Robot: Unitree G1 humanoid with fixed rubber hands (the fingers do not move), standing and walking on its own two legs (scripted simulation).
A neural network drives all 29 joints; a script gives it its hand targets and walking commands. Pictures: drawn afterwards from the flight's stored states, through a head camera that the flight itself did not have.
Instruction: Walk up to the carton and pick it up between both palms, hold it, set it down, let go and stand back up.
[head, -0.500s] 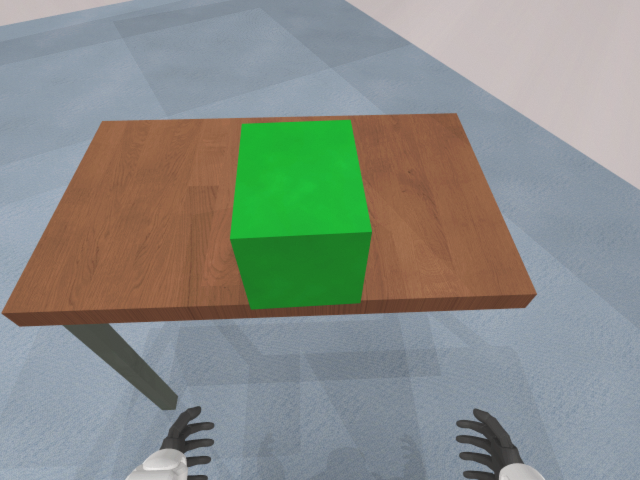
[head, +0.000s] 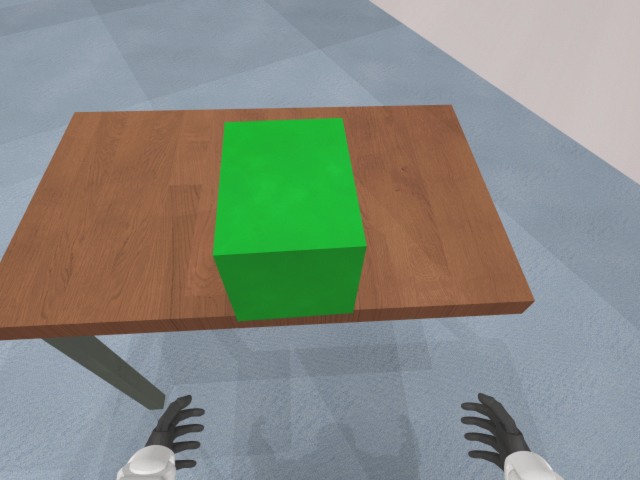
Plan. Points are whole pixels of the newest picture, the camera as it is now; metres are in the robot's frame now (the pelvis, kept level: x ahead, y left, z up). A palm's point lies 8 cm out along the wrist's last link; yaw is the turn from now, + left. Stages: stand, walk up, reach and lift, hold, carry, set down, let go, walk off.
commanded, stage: set down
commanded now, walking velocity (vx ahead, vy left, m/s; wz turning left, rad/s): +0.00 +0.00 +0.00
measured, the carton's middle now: (290, 219) +0.48 +0.07 +0.00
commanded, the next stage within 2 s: let go in 0.04 s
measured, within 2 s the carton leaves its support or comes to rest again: neither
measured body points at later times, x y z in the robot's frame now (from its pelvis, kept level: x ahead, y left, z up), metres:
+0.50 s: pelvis -0.02 +0.01 +0.00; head -0.03 +0.02 +0.45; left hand +0.14 +0.25 -0.08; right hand +0.14 -0.22 -0.09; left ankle +0.02 +0.11 -0.74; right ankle -0.01 -0.10 -0.74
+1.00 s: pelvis -0.05 +0.03 +0.00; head -0.12 +0.04 +0.44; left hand +0.12 +0.25 -0.10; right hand +0.10 -0.19 -0.11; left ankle +0.01 +0.11 -0.74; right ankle -0.02 -0.10 -0.74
